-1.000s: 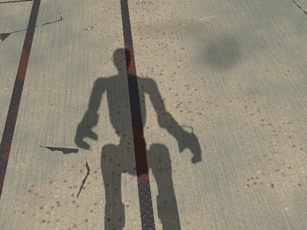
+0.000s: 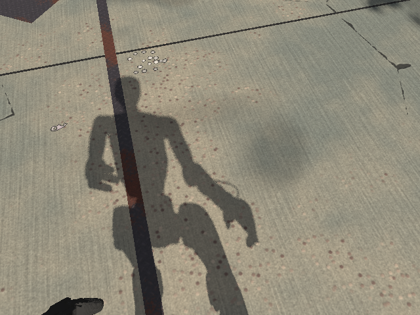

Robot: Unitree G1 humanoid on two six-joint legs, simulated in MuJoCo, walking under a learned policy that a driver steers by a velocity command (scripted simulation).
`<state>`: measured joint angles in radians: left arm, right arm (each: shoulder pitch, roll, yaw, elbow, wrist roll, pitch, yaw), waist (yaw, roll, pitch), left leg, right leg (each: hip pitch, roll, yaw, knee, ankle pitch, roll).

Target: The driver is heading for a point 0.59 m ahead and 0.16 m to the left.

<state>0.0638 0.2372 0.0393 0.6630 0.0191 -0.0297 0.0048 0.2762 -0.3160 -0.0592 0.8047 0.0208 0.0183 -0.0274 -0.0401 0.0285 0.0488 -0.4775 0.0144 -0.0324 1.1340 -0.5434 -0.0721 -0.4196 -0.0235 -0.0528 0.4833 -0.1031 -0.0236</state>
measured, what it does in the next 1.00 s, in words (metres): walks ahead, turning left: left foot, then right foot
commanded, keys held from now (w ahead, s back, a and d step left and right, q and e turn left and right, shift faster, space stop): w+q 0.66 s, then w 0.28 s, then no key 0.06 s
